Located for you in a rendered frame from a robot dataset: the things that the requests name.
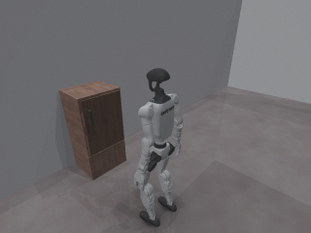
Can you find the handle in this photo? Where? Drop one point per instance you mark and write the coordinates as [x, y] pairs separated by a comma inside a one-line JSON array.
[[90, 118]]

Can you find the right robot upper arm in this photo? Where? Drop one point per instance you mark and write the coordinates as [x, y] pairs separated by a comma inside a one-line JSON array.
[[178, 119]]

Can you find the robot right forearm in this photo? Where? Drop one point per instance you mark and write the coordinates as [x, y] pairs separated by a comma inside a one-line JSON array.
[[177, 132]]

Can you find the cupboard door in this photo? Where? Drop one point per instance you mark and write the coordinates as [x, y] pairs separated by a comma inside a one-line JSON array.
[[107, 121]]

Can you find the left robot thigh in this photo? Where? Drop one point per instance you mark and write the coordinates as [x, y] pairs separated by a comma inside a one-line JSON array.
[[152, 164]]

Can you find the robot left forearm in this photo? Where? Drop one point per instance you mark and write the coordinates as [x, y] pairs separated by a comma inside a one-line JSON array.
[[145, 156]]

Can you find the left robot upper arm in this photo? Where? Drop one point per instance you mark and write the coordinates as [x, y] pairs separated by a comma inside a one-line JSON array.
[[146, 114]]

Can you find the left robot hand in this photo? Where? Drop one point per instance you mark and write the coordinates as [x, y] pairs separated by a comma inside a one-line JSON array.
[[140, 179]]

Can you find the right robot hand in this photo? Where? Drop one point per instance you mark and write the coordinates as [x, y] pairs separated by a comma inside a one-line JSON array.
[[178, 146]]

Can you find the robot right shin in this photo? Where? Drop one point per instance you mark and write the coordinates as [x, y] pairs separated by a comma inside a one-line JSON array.
[[167, 189]]

